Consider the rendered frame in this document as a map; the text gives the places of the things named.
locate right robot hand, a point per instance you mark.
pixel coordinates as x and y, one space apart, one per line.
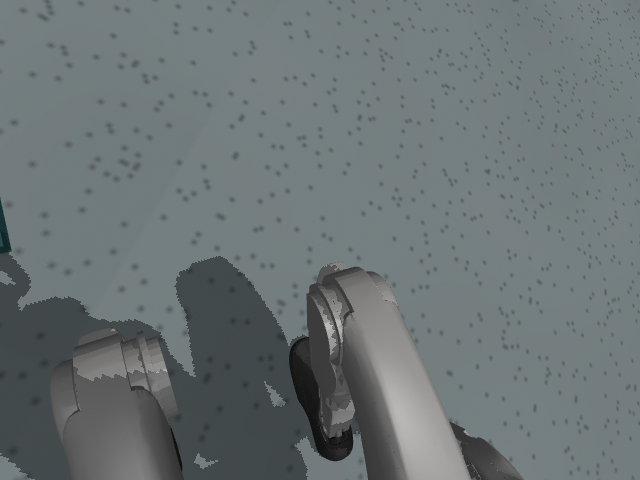
483 461

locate right robot foot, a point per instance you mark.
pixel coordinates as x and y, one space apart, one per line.
306 387

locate small box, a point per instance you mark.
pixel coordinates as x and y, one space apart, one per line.
4 238

